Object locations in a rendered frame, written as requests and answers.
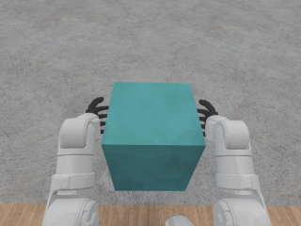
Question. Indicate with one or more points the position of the right robot upper arm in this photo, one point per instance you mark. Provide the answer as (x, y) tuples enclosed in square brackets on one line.
[(239, 212)]

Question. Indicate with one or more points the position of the right robot hand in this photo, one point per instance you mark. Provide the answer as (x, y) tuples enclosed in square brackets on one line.
[(205, 112)]

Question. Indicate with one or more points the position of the carton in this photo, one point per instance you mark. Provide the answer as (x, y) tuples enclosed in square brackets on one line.
[(152, 138)]

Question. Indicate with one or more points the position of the right robot thigh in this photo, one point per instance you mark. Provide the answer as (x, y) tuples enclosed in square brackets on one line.
[(178, 221)]

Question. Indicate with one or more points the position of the left robot hand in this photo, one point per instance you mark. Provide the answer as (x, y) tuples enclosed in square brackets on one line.
[(93, 109)]

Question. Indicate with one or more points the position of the robot left forearm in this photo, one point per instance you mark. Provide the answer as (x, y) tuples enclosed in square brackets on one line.
[(74, 165)]

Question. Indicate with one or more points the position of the left robot upper arm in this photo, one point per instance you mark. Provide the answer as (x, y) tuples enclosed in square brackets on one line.
[(72, 212)]

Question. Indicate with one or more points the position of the robot right forearm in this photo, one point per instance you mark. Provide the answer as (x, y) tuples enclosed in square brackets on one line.
[(232, 148)]

